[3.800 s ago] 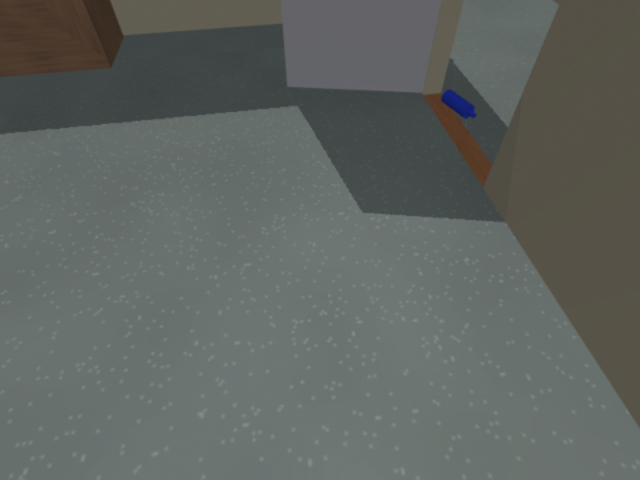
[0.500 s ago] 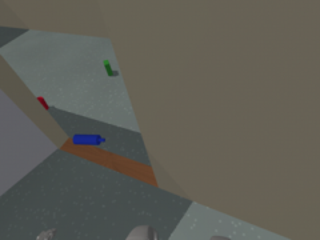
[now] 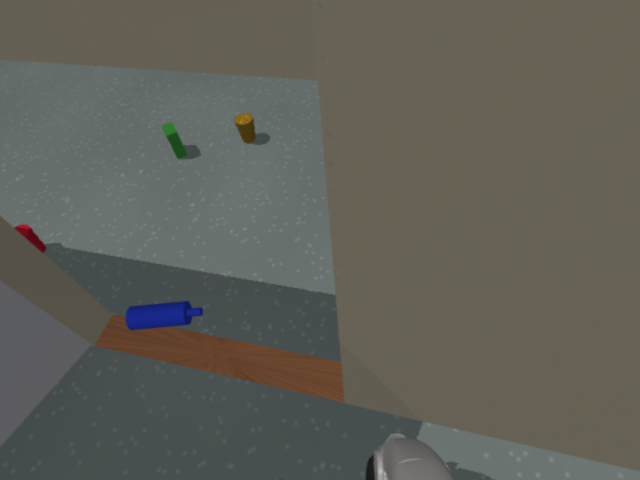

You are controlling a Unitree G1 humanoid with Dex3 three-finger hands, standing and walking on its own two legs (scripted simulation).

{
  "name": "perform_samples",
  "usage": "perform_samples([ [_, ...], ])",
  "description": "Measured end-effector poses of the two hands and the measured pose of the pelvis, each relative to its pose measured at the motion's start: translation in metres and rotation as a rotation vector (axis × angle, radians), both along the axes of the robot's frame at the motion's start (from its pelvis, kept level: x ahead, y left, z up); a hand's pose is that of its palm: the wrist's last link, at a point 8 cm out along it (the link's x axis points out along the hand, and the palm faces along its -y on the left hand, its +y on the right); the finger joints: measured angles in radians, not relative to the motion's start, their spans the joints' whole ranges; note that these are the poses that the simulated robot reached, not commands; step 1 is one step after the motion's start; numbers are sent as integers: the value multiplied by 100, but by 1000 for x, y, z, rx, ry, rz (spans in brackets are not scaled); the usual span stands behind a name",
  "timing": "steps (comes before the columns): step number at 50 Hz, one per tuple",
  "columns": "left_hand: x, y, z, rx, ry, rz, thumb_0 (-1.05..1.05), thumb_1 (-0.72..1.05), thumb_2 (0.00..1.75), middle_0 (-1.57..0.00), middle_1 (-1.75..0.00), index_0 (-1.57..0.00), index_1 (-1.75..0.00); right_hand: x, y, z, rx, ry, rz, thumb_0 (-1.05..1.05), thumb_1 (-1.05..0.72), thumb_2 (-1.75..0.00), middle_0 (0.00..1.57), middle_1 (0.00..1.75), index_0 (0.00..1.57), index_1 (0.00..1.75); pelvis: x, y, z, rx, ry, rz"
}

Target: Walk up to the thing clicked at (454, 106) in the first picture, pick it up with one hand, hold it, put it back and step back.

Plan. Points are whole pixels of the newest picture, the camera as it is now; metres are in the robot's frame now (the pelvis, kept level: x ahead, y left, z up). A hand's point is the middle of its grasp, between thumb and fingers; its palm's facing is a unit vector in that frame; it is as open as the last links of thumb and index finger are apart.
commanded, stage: walk up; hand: left
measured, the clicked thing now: (166, 314) +0.71 +0.55 -0.71
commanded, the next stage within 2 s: none
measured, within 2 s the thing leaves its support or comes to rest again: neither
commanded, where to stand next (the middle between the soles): +0.29 +0.46 m, yaw -5 degrees
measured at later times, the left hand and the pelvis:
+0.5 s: hand out of the picture +0.17 +0.54 -0.14, palm faces -0.06 -0.81 -0.59, open 7.3 cm; pelvis +0.10 +0.21 -0.02, yaw -2 degrees
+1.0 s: hand out of the picture +0.23 +0.73 -0.12, palm faces -0.05 -0.77 -0.64, open 7.3 cm; pelvis +0.16 +0.39 -0.03, yaw -1 degrees
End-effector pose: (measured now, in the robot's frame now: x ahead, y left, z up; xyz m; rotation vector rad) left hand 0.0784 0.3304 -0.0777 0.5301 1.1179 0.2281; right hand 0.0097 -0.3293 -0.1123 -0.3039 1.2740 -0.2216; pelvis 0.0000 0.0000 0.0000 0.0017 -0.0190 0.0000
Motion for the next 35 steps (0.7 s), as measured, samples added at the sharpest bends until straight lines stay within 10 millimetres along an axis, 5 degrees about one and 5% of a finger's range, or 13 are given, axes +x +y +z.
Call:
perform_samples([
  [4, 18, 25, 1, 38, -60, 19, 0, 90, 90, -21, -30, -21, -30, 27, 29, -21, 28, 11, 16, 0, -90, -89, 21, 30, 20, 30, 18, 21, -11, -33, -18, -2],
  [9, 22, 68, 14, 71, -78, 59, 0, 90, 90, -21, -30, -22, -30, 80, 69, -22, 50, -50, 62, 1, -90, -89, 21, 30, 20, 30, 35, 58, -8, -48, -22, 6],
  [17, 33, 176, 3, 117, -24, 54, 0, 90, 90, -21, -30, -22, -30, 145, 127, -9, -18, -150, 93, 0, -90, -89, 21, 30, 20, 30, 64, 142, -23, -40, -3, -7],
  [22, 61, 232, -14, 132, 35, 79, 0, 90, 90, -21, -30, -21, -30, 142, 172, -5, -62, -164, 38, 0, -91, -89, 20, 30, 20, 30, 85, 190, -28, -17, -8, -30],
  [30, 129, 242, -4, 41, 16, -11, 1, 90, 90, -20, -30, -21, -30, 112, 233, -3, -14, -14, -34, 0, -90, -89, 21, 30, 20, 30, 120, 233, -6, -1, -2, -48],
  [35, 150, 257, -3, 53, -48, -28, 0, 90, 90, -21, -30, -21, -30, 127, 266, -26, 21, 36, -31, 0, -90, -89, 21, 30, 20, 30, 137, 258, -15, -18, -20, -50],
])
